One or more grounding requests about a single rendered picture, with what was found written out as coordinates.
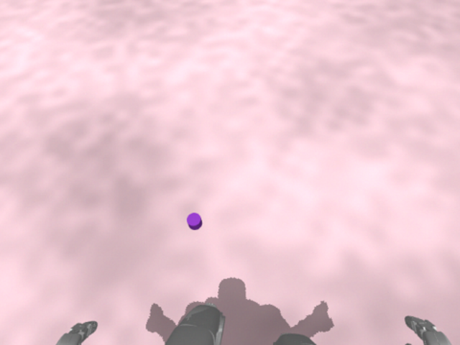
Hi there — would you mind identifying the tin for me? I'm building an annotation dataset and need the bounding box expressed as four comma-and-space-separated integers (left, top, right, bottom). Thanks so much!
187, 213, 202, 230

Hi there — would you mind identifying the right robot hand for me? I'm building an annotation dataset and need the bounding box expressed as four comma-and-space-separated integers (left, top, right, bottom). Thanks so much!
405, 316, 451, 345

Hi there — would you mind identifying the left robot hand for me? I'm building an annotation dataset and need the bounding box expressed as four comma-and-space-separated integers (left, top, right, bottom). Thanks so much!
56, 321, 98, 345

